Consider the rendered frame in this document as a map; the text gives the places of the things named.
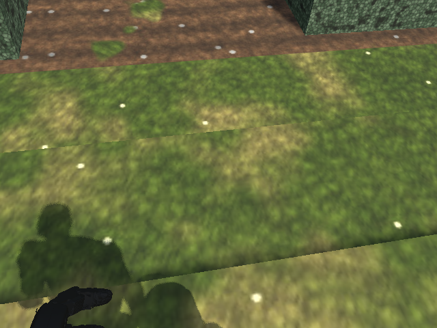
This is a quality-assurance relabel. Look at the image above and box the left robot hand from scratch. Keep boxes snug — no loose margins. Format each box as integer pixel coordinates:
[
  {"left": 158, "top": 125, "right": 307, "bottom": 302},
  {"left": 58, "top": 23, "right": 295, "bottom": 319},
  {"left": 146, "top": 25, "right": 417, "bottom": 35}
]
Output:
[{"left": 30, "top": 286, "right": 113, "bottom": 328}]

